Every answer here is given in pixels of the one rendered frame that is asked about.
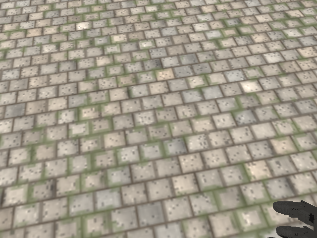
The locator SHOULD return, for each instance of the right robot hand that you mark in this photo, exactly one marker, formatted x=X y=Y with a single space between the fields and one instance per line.
x=302 y=210

